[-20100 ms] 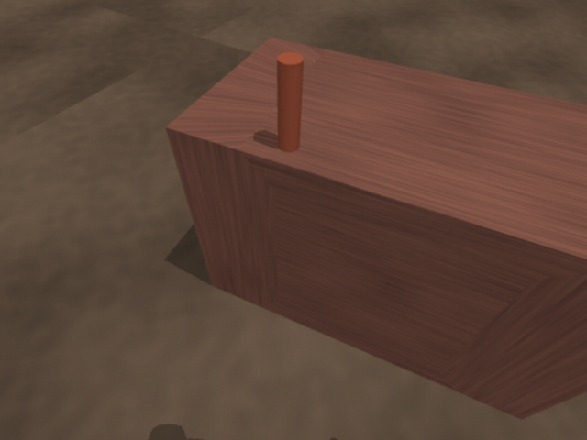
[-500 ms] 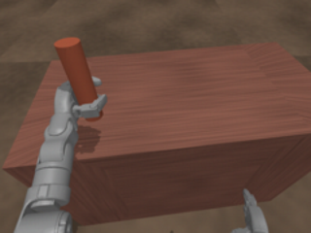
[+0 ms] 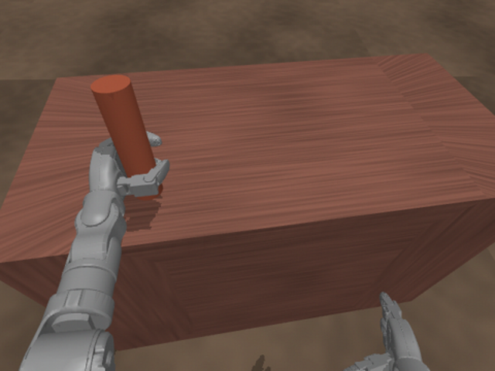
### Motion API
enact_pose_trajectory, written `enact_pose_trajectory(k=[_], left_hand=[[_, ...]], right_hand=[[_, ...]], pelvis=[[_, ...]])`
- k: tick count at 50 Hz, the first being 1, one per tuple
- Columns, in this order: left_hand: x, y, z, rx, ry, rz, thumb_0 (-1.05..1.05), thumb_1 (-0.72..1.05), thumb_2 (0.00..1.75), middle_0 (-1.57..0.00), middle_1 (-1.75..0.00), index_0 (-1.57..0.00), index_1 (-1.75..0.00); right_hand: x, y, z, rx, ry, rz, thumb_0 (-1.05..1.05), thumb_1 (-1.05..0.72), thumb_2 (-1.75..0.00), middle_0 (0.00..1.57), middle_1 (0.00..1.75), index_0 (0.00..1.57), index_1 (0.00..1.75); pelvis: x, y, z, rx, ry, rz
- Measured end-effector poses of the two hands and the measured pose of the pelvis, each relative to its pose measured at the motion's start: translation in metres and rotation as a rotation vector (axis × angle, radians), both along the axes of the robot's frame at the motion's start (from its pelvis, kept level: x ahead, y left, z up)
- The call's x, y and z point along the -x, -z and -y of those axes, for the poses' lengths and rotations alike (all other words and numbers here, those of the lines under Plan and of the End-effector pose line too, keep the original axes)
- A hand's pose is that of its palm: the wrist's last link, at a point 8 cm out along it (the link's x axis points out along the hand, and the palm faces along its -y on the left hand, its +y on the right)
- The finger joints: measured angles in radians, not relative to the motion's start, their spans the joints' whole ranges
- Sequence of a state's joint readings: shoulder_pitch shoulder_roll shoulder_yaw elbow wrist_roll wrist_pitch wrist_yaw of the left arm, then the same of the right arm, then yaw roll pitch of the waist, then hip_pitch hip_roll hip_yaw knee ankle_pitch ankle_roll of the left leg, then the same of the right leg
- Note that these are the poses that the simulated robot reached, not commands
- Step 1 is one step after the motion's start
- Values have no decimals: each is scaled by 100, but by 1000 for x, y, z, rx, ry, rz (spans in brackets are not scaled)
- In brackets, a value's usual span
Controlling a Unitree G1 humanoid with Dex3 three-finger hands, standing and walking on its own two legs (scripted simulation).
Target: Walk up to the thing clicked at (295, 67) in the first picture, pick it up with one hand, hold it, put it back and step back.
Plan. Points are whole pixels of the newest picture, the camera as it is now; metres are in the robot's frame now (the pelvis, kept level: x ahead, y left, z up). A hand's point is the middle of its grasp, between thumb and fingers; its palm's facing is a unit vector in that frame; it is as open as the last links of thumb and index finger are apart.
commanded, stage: lower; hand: left
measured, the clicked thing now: (132, 145) +0.42 +0.15 +0.15
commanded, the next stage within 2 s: loosen in 0.74 s
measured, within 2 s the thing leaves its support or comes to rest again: rests again in 0.70 s
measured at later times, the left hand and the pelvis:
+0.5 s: hand (155, 180) +0.42 +0.13 +0.07, palm faces +0.00 -1.00 +0.02, open 6.8 cm; pelvis -0.01 +0.00 -0.02, yaw +0 degrees
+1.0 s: hand (159, 183) +0.43 +0.13 +0.05, palm faces +0.01 -1.00 +0.01, open 6.9 cm; pelvis -0.01 +0.00 -0.03, yaw +0 degrees
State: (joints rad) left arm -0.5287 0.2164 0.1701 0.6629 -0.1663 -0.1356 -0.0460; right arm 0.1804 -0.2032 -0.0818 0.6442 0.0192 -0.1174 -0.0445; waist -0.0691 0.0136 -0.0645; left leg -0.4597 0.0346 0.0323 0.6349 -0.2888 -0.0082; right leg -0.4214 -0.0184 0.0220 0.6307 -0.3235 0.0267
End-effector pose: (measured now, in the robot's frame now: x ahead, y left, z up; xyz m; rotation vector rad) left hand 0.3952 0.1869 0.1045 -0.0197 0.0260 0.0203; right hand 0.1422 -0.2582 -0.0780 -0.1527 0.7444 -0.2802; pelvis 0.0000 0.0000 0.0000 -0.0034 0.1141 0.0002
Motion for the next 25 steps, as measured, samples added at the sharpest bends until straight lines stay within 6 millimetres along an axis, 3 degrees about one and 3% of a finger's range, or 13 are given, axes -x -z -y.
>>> enact_pose_trajectory(k=[8, 25], left_hand=[[4, 20, 1, 4, 5, -8, 2, 3, 111, -97, -107, -89, -109], [-5, 37, 4, 2, 20, -4, 1, 2, 111, -97, -107, -89, -109]], right_hand=[[5, 0, 0, 8, -10, 11, -1, 52, -6, 5, 5, 6, 5], [12, 3, 0, 26, -22, 13, -1, 51, -6, 6, 5, 6, 5]], pelvis=[[4, 6, 0, 0, 0, -23], [9, 18, -1, 5, -1, -65]])
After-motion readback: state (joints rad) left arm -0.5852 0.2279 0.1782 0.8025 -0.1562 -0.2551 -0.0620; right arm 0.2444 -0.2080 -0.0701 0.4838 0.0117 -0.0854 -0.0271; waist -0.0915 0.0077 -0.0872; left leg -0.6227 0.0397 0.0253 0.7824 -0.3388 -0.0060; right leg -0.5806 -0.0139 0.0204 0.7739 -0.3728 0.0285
